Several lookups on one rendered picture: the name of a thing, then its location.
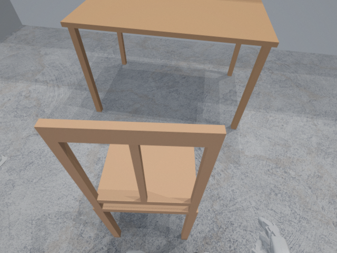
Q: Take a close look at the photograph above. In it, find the table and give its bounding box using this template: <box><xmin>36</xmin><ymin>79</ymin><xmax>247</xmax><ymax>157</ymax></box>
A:
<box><xmin>60</xmin><ymin>0</ymin><xmax>279</xmax><ymax>129</ymax></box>

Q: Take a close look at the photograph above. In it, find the robot right hand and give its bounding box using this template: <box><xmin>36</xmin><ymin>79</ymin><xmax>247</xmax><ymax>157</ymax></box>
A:
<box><xmin>252</xmin><ymin>217</ymin><xmax>291</xmax><ymax>253</ymax></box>

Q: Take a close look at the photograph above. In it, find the chair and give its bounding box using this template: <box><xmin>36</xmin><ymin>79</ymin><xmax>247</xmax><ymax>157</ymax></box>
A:
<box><xmin>34</xmin><ymin>119</ymin><xmax>226</xmax><ymax>240</ymax></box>

